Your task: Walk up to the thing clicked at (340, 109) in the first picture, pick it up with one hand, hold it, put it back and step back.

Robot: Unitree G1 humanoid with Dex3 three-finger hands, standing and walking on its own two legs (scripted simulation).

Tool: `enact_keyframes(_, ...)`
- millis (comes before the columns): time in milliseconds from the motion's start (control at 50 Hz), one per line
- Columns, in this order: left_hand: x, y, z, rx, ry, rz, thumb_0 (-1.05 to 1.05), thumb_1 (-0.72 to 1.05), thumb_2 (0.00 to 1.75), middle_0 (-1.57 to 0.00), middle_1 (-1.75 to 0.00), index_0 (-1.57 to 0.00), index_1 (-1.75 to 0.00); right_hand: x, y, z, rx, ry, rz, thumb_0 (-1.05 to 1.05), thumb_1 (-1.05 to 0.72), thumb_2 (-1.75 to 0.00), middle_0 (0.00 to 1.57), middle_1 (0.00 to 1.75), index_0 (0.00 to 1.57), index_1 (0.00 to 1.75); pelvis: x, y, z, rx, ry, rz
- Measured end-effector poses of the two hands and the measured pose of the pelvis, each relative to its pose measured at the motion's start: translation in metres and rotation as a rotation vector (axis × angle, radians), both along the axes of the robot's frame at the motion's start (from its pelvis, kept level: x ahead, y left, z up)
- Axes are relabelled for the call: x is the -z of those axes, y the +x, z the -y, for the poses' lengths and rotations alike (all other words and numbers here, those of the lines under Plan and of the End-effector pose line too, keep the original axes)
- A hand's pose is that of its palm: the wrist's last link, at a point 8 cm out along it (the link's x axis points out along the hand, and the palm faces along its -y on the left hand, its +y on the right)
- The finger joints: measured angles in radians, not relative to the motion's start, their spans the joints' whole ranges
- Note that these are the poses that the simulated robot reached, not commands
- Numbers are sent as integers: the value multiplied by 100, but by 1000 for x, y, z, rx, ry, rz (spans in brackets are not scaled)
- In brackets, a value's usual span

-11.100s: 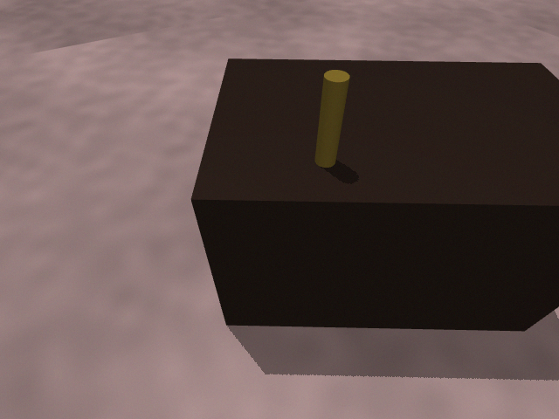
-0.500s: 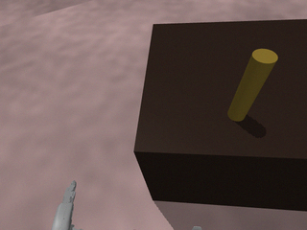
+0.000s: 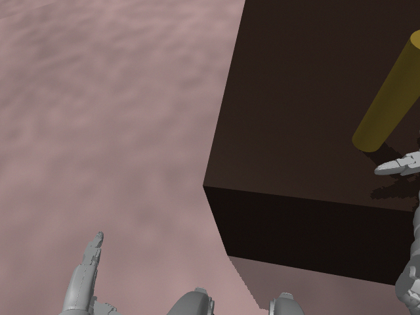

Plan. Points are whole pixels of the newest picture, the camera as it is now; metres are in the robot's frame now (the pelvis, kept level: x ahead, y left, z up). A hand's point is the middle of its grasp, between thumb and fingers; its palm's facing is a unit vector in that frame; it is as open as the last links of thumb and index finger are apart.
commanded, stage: close in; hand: right
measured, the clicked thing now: (392, 102) +0.49 -0.23 +0.11
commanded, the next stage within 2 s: rest palm in 0.24 s
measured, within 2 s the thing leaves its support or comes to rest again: leaves its support in 1.64 s
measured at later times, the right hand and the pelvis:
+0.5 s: hand (380, 132) +0.46 -0.23 +0.06, palm faces +0.23 +0.97 +0.02, open 17.3 cm; pelvis -0.01 +0.00 +0.00, yaw +0 degrees
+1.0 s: hand (378, 117) +0.49 -0.23 +0.07, palm faces +0.24 +0.97 +0.01, open 14.4 cm; pelvis +0.00 +0.00 +0.00, yaw +0 degrees
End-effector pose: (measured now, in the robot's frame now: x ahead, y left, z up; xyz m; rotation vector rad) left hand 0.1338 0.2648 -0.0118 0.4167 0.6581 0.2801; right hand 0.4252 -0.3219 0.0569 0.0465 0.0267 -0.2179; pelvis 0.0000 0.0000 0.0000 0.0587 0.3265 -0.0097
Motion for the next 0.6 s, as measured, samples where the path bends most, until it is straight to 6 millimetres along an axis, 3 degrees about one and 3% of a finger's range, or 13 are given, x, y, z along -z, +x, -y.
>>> enact_keyframes(100, -2, 3, 3, 4, -38, 22, -1, -53, 5, -7, -6, -7, -6, -10, -1, -11, 12, -14, 7, -2, 56, -6, 3, 5, 3, 5, -1, 0, 0, -1, -2, 12)
enact_keyframes(320, 0, 3, 6, 39, -76, 35, -1, -52, 4, -6, -6, -7, -6, -6, -6, -26, 15, -22, -2, -2, 52, -6, 3, 5, 3, 5, 2, -6, -2, 3, -10, 14)
enact_keyframes(600, -3, -2, 1, 31, -82, 26, -1, -57, 8, -6, -5, -4, -7, -8, 6, -51, 12, -19, -11, -2, 49, -4, 7, 4, 7, 4, 1, -5, -6, 1, -13, 16)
